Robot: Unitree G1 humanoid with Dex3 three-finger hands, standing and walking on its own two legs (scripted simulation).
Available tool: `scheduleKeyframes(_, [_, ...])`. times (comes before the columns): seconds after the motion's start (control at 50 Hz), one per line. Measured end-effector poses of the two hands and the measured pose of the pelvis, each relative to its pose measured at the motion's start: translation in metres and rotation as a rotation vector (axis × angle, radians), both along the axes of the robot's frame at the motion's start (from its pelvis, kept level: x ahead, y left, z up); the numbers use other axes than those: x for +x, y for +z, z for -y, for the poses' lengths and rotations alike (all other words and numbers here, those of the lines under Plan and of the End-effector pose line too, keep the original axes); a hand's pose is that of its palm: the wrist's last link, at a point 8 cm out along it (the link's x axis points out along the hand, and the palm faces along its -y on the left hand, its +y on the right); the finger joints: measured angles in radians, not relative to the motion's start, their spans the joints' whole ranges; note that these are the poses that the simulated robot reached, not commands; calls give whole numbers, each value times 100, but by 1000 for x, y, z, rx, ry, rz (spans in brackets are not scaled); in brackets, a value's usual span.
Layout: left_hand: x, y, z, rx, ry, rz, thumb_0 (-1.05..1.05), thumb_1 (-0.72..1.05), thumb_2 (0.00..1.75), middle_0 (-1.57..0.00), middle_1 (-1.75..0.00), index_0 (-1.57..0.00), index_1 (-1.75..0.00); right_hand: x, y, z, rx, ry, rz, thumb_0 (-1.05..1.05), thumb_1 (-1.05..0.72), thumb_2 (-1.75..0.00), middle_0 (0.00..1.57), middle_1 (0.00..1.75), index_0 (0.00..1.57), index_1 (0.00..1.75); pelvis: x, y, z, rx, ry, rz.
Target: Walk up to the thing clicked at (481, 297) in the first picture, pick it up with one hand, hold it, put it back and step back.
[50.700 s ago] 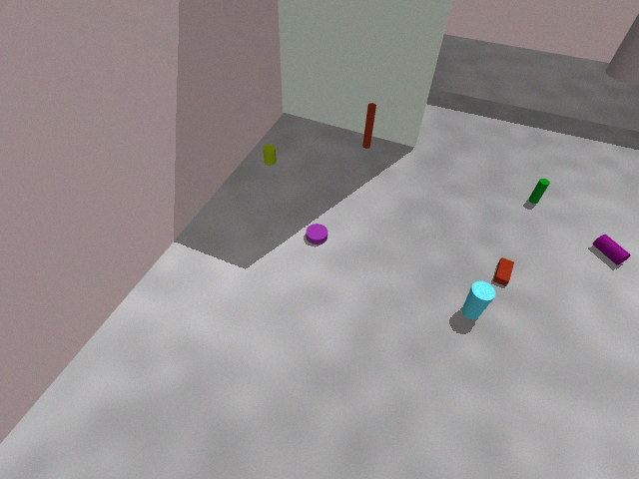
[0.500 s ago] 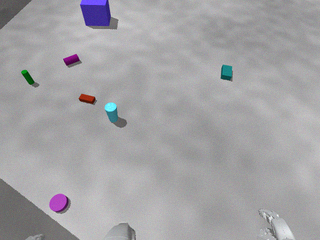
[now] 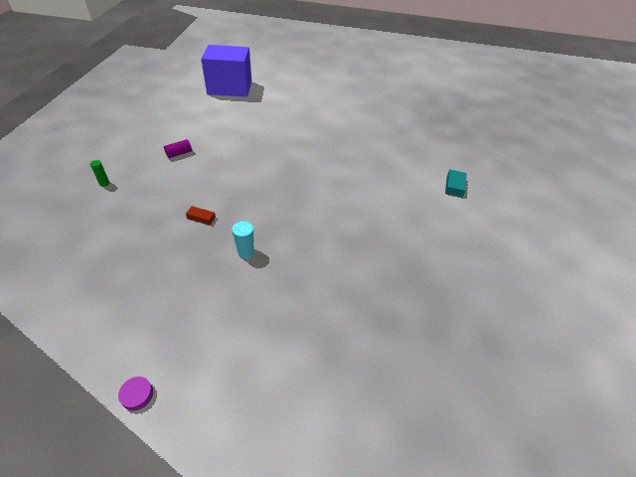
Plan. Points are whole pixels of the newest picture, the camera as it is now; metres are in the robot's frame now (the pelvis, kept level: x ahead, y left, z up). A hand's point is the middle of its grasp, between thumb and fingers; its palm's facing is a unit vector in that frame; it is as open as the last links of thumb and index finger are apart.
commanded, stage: step back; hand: left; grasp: from above
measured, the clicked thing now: (244, 241) +1.08 +0.24 -0.69
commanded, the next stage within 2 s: stand in 0.70 s
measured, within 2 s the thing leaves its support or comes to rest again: neither
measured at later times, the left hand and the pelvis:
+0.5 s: hand out of the picture +0.11 +0.26 -0.15, palm faces +0.01 -0.94 -0.35, open 7.4 cm; pelvis +0.03 +0.00 +0.01, yaw +0 degrees
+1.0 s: hand out of the picture +0.13 +0.24 -0.14, palm faces -0.02 -0.94 -0.34, open 7.4 cm; pelvis +0.03 -0.01 +0.02, yaw +0 degrees
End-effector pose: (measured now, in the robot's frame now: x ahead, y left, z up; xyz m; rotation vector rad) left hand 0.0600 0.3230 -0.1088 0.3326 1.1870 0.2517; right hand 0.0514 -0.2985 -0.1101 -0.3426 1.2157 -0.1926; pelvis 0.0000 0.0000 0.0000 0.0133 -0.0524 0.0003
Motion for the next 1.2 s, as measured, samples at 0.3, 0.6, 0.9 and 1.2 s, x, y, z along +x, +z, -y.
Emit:
scheduleKeyframes(0.3, [-3,-8,18,-50,19,-20,0,90,90,-21,-30,-20,-30,28,1,4,-12,11,30,1,-91,-90,20,30,21,30,10,1,-4,-8,11,-15])
scheduleKeyframes(0.6, [68,2,17,-15,-24,48,0,90,90,-21,-30,-20,-30,76,0,-2,14,-7,61,1,-91,-90,20,30,21,30,36,3,1,-16,6,-24])
scheduleKeyframes(0.9, [77,9,34,-36,-40,28,0,90,90,-21,-30,-20,-30,86,8,-2,30,-12,71,1,-91,-90,20,30,21,30,36,14,5,-9,0,-13])
scheduleKeyframes(1.2, [31,8,43,-49,-27,-31,0,90,90,-21,-30,-20,-30,45,9,7,38,-20,17,1,-91,-90,20,30,21,30,15,19,13,-11,0,-4])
